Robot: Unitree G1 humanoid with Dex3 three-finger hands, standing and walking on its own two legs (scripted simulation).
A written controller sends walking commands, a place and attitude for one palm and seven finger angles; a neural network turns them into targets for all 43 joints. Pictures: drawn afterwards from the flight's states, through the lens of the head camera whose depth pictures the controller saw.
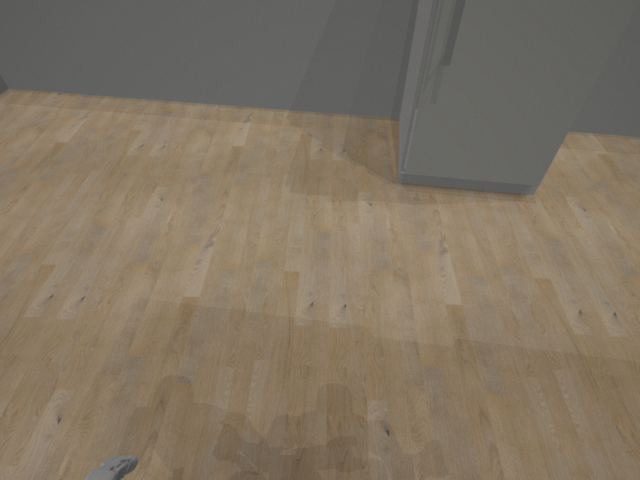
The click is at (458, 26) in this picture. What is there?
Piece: fridge door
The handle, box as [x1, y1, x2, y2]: [442, 0, 465, 65]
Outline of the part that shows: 465,0 456,0 442,61 443,65 449,65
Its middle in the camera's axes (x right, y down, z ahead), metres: +0.45 -0.80 +1.23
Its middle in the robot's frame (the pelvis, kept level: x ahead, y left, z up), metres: +1.49 -0.39 +0.10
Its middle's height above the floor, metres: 0.87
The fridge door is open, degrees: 0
